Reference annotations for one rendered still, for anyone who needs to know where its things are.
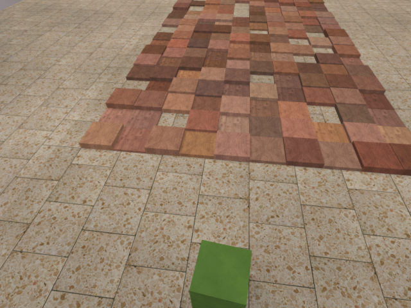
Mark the carton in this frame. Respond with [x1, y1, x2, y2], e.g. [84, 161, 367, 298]
[189, 240, 252, 308]

